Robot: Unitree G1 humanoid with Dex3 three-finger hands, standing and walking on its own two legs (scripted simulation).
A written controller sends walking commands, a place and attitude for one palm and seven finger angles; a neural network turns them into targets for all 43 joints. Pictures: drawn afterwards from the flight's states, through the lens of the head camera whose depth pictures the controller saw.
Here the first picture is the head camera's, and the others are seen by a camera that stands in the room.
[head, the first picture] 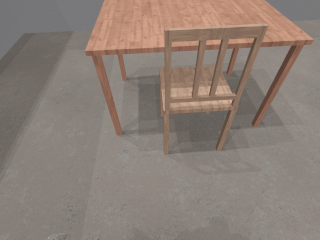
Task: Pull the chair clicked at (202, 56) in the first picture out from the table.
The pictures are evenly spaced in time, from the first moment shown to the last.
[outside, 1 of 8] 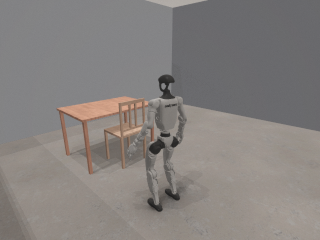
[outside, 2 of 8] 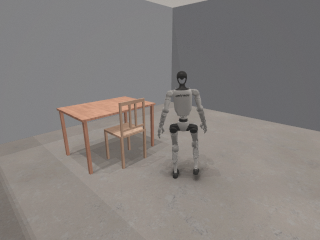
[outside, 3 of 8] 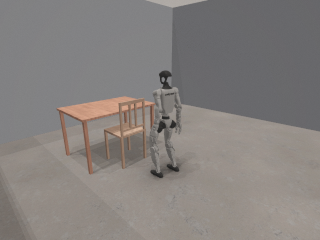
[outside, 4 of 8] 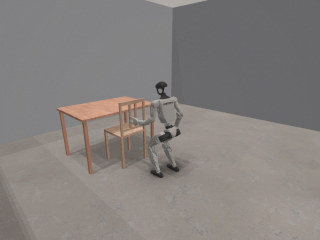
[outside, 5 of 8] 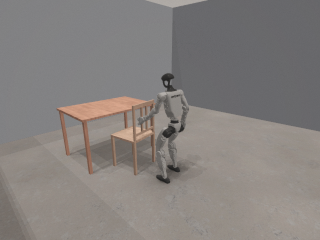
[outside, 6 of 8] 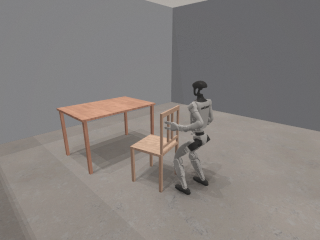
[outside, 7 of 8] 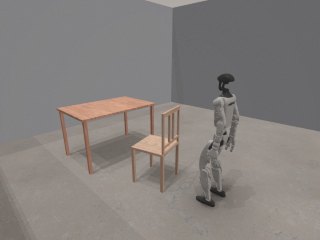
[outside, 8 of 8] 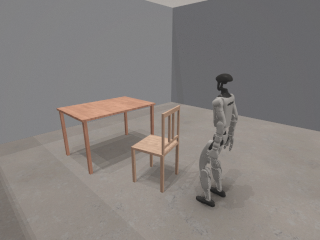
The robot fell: no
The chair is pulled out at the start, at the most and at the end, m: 0.00 0.67 0.67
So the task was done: yes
